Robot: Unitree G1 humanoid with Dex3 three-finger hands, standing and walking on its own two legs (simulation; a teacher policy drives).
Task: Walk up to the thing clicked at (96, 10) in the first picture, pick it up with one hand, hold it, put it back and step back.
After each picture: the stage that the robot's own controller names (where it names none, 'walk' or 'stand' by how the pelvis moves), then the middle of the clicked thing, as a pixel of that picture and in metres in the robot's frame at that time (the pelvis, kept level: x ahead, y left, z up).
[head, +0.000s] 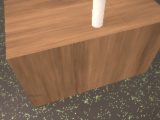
stand; (98, 7) +0.88 -0.08 -0.01
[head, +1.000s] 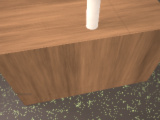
walk; (93, 7) +0.80 -0.03 +0.01
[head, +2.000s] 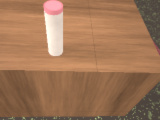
walk; (54, 31) +0.57 +0.15 +0.02
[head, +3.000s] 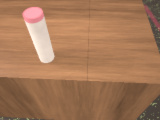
stand; (41, 38) +0.52 +0.21 +0.03
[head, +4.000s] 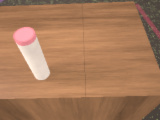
stand; (34, 57) +0.44 +0.23 +0.00
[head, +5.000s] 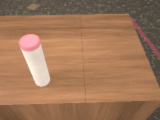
stand; (37, 63) +0.45 +0.21 -0.01
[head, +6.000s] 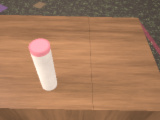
stand; (45, 67) +0.42 +0.18 -0.02
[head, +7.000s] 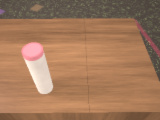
stand; (39, 71) +0.41 +0.19 -0.02
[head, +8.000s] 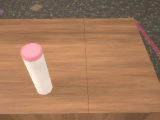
stand; (39, 72) +0.41 +0.20 -0.02
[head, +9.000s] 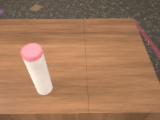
stand; (39, 72) +0.41 +0.20 -0.02
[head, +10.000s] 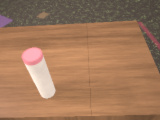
rise first; (41, 75) +0.40 +0.22 -0.01
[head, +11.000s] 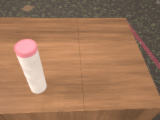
go down; (33, 69) +0.41 +0.20 +0.00
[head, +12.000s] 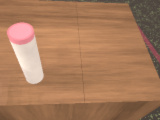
go down; (29, 58) +0.42 +0.20 +0.03
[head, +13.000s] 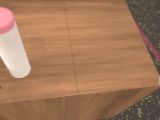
close in; (11, 49) +0.42 +0.21 +0.06
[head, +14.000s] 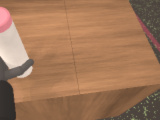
close; (11, 49) +0.42 +0.21 +0.07
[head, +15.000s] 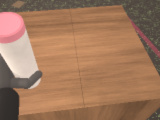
lift; (20, 58) +0.34 +0.18 +0.16
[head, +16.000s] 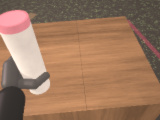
hold; (28, 59) +0.33 +0.17 +0.18
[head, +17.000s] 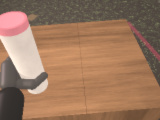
hold; (26, 59) +0.33 +0.17 +0.18
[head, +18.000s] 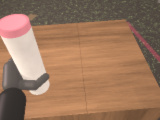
hold; (28, 60) +0.33 +0.17 +0.17
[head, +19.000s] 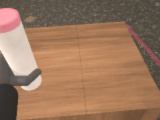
crouch; (19, 56) +0.33 +0.19 +0.18
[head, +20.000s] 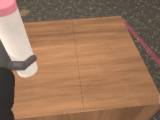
crouch; (16, 42) +0.40 +0.21 +0.17
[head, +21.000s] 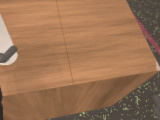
lower; out of the picture +0.46 +0.22 +0.09
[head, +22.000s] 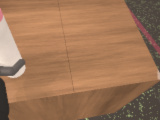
lower; (3, 47) +0.42 +0.22 +0.07
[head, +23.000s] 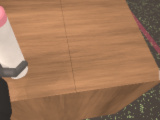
lower; (6, 48) +0.42 +0.21 +0.07
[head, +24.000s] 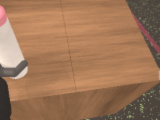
lower; (6, 48) +0.42 +0.21 +0.07
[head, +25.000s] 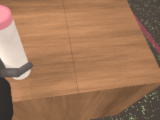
open; (10, 49) +0.42 +0.21 +0.07
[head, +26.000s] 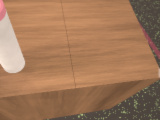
rise; (3, 42) +0.42 +0.21 +0.08
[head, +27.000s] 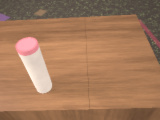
sink last; (36, 68) +0.41 +0.21 +0.04
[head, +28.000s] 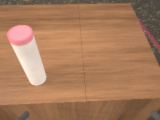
stand; (30, 59) +0.41 +0.21 +0.05
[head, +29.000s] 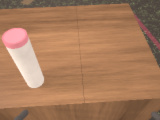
stand; (27, 62) +0.40 +0.22 +0.05
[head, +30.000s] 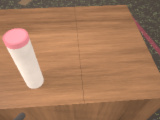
stand; (27, 62) +0.41 +0.21 +0.05
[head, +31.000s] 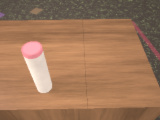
stand; (39, 70) +0.42 +0.20 -0.01
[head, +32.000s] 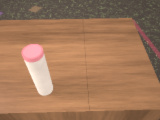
stand; (39, 72) +0.41 +0.19 -0.02
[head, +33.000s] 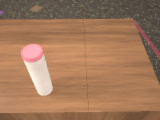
stand; (39, 72) +0.41 +0.19 -0.02
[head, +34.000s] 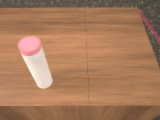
walk; (38, 65) +0.41 +0.19 -0.01
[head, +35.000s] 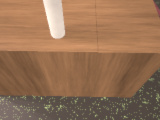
walk; (54, 13) +0.63 +0.15 +0.01
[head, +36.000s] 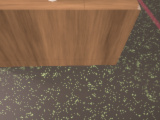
walk; out of the picture +0.95 +0.21 +0.00
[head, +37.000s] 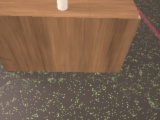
stand; out of the picture +1.03 +0.17 +0.00
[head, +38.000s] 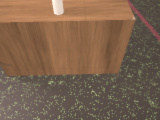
stand; out of the picture +1.04 +0.19 -0.02
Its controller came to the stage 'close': yes
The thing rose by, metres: 0.19
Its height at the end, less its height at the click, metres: +0.00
